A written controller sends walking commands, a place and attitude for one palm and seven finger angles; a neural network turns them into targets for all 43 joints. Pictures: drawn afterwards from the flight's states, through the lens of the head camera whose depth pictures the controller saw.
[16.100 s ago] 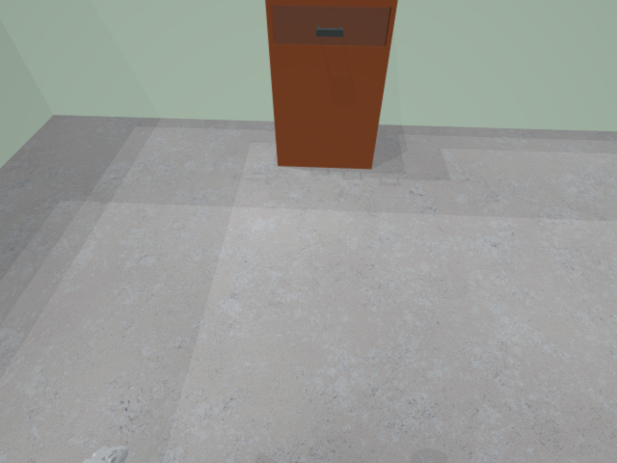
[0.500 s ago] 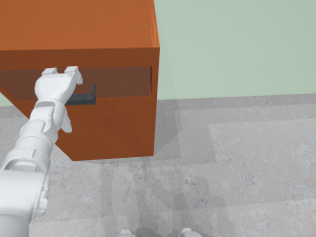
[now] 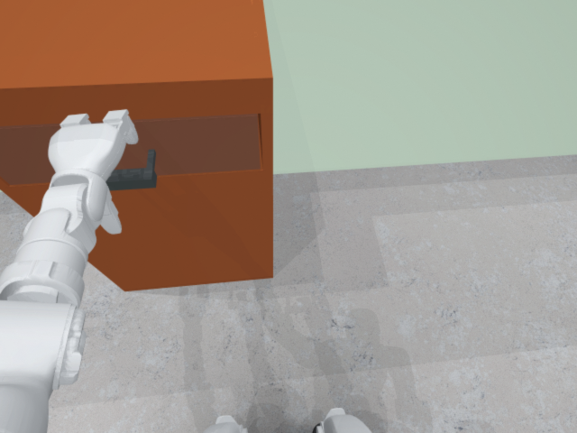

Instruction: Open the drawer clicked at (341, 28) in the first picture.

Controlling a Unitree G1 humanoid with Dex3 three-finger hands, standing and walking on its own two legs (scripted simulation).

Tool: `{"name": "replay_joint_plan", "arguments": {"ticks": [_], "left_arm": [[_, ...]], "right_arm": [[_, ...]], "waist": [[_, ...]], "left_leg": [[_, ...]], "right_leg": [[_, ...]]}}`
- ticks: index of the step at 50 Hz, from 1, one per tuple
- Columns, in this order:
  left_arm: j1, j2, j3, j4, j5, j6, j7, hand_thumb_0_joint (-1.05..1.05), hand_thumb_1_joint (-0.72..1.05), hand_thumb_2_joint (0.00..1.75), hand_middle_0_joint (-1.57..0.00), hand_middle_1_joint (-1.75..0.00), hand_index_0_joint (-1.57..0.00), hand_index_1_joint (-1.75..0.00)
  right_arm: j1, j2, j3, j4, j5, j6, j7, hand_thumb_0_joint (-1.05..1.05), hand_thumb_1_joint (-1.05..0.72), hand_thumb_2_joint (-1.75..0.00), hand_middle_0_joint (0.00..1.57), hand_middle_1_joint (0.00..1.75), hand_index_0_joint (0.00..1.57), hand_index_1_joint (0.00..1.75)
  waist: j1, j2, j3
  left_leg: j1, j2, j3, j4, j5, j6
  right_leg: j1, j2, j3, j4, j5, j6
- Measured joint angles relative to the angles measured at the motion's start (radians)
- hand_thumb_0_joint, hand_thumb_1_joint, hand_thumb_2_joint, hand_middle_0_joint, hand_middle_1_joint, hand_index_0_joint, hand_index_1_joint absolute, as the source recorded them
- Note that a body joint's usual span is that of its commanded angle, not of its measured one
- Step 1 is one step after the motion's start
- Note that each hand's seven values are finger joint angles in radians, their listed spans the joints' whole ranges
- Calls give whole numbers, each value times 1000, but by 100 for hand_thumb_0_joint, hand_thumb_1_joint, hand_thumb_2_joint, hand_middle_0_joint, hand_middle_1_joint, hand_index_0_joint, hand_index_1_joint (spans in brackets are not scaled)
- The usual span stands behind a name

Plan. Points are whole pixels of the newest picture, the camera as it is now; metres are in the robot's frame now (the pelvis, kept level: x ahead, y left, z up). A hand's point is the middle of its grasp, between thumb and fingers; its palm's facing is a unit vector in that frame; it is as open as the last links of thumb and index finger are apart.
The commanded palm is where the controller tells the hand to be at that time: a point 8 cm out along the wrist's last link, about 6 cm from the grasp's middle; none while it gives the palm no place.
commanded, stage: re-aim the fingers above the handle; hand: left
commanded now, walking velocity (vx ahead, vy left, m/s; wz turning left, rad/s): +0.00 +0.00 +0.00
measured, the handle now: (123, 168) +0.54 +0.25 -0.03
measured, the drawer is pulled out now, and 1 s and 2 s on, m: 0.00 0.00 0.00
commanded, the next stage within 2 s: lower the fingers behind the handle in 0.24 s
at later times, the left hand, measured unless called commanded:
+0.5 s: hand (112, 178) +0.48 +0.23 +0.02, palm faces -0.07 -0.04 -1.00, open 13.8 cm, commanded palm +0.47 +0.24 +0.07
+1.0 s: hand (116, 195) +0.47 +0.24 -0.01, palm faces -0.08 -0.03 -1.00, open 13.8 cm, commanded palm +0.47 +0.24 +0.04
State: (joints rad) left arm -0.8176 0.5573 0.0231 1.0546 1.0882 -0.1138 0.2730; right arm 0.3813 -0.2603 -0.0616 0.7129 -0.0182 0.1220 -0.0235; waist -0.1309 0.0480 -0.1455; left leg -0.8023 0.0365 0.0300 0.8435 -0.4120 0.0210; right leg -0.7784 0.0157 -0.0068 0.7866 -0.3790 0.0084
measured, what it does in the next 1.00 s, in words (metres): stands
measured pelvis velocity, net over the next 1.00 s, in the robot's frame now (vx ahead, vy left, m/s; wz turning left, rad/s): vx -0.01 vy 0.00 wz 0.01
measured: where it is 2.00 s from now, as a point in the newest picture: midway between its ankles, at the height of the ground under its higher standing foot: outside the picture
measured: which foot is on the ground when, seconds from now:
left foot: down 0.00-1.00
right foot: down 0.00-1.00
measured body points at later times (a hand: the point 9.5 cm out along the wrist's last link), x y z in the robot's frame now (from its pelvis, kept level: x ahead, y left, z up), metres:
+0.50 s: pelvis +0.00 +0.00 +0.00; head +0.10 +0.00 +0.44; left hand +0.48 +0.23 +0.08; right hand +0.02 -0.28 -0.12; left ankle -0.02 +0.10 -0.70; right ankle -0.01 -0.13 -0.70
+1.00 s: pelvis -0.01 +0.00 -0.02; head +0.11 +0.01 +0.42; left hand +0.47 +0.24 +0.04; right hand -0.02 -0.28 -0.14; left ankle -0.02 +0.10 -0.70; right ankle -0.01 -0.13 -0.70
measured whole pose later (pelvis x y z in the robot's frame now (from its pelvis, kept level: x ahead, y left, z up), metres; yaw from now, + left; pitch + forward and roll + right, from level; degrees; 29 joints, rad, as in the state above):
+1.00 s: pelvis -0.01 +0.00 -0.02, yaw +0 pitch +24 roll -2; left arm -0.81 0.54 0.01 1.10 1.12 -0.12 0.35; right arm 0.36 -0.25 -0.06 0.74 -0.03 0.10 -0.02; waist -0.14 0.05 -0.17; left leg -0.92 0.03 0.02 0.95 -0.44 0.02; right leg -0.89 0.01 -0.02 0.89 -0.41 0.01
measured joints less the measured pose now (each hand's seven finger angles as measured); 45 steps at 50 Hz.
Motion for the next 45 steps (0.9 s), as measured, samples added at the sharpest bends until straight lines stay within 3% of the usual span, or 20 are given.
{"name": "replay_joint_plan", "arguments": {"ticks": [9, 16, 21, 33, 45], "left_arm": [[38, 11, 13, -23, -5, -24, -6, 0, -49, 30, -32, -120, -32, -120], [32, -14, -23, -23, -5, -19, 10, 0, -49, 30, -32, -120, -32, -120], [-5, -29, -43, 12, 5, 1, 21, 0, -49, 30, -32, -120, -32, -120], [-3, -22, -5, 32, 20, 1, 32, 0, -49, 30, -32, -120, -32, -120], [24, -19, -4, 27, 22, -10, 66, 0, -49, 30, -32, -120, -32, -120]], "right_arm": [[3, 2, -3, 11, 1, 3, -3, 1, -90, -90, 20, 30, 20, 30], [-15, 1, -8, 12, 3, -2, 0, 1, -90, -90, 20, 30, 20, 30], [-35, 3, -2, 2, 4, -10, 1, 1, -90, -90, 20, 30, 20, 30], [-29, 6, 6, -11, -5, -16, 2, 0, -90, -90, 20, 30, 20, 30], [-10, 7, -2, 30, -13, -16, 8, 1, -90, -90, 20, 30, 20, 30]], "waist": [[7, 1, -2], [19, 0, -5], [11, -5, -4], [-2, -5, -10], [3, 0, -18]], "left_leg": [[15, 1, 1, -15, 4, -2], [22, -5, -9, -15, 5, -2], [12, -9, -14, -9, 7, -2], [-40, -2, -2, 33, -9, -1], [-89, -1, -10, 79, -25, 0]], "right_leg": [[13, 1, 1, -12, 3, -2], [25, -4, -8, -13, 1, -2], [17, -8, -13, -5, -1, -2], [-42, -2, -1, 39, -13, -1], [-86, -1, -7, 78, -27, 0]]}}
